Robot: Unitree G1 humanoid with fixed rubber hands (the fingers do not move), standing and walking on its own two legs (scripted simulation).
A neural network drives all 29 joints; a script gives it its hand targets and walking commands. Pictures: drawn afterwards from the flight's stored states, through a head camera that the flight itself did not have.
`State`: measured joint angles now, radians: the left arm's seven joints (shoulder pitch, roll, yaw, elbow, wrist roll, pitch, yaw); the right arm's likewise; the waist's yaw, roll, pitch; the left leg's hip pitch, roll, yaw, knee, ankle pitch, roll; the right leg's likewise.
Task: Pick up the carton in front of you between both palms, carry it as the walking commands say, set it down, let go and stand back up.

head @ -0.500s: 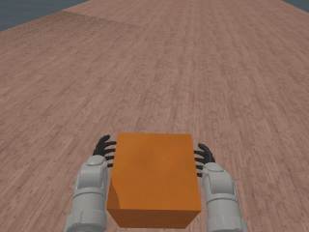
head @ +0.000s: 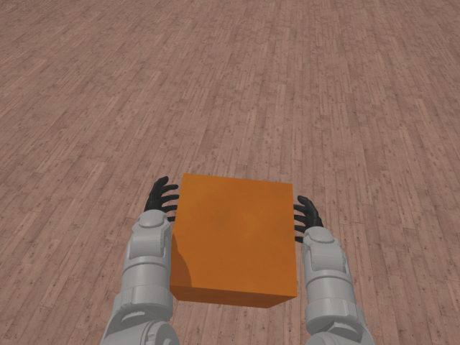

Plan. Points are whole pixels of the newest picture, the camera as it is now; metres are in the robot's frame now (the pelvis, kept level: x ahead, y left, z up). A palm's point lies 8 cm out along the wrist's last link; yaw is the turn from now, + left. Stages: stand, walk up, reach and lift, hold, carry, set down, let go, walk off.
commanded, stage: set down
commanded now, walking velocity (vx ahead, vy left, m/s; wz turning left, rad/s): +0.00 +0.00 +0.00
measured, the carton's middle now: (229, 247) +0.33 +0.00 -0.09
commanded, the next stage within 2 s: none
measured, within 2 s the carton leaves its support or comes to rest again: neither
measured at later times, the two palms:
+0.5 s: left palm (186, 252) +0.36 +0.10 -0.17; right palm (304, 256) +0.35 -0.19 -0.20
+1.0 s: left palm (202, 264) +0.39 +0.07 -0.34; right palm (300, 272) +0.37 -0.22 -0.36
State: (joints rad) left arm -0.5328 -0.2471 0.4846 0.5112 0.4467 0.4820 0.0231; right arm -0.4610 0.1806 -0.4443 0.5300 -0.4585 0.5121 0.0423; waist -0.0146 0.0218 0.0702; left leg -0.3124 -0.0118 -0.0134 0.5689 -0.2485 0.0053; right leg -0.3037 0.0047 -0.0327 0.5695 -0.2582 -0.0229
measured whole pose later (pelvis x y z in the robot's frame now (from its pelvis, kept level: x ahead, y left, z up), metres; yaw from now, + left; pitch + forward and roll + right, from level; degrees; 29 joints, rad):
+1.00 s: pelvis -0.07 +0.00 -0.25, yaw -2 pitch +43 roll +3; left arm -0.86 -0.21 0.49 0.58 0.18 0.16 0.23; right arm -0.93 -0.12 -0.28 0.79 -0.16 0.24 -0.05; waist -0.02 0.07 -0.15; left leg -1.94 -0.10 -0.03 1.69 -0.52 -0.04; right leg -1.97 0.04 0.03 1.71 -0.50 -0.01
